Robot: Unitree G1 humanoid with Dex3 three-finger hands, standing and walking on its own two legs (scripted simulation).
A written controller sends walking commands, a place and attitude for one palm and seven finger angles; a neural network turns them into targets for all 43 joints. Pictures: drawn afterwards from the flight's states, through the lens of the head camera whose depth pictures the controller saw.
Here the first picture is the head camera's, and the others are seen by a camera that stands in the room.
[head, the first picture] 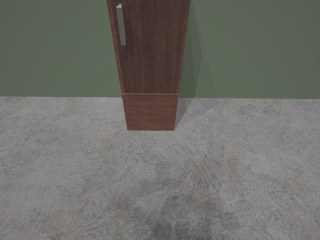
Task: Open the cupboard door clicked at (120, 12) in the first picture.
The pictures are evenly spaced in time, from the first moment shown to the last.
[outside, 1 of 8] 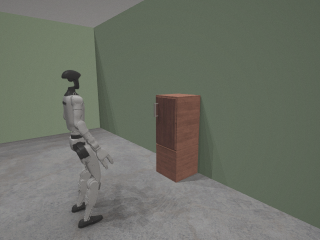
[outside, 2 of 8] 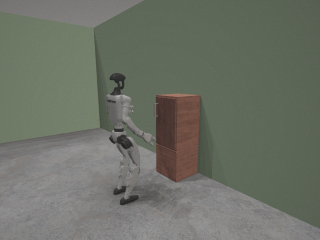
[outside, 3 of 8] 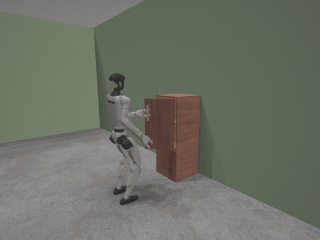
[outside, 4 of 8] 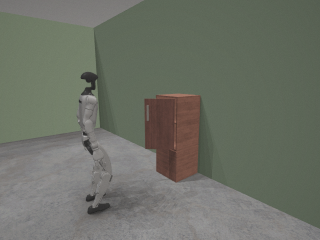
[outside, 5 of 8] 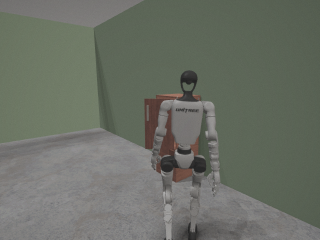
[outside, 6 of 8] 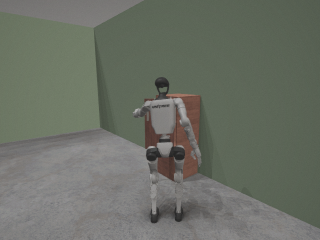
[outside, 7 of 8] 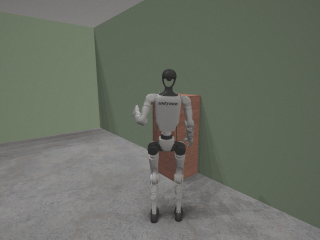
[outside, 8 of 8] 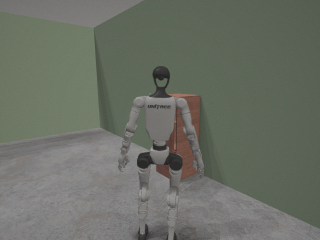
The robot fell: no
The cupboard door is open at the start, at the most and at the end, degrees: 0 100 99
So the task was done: yes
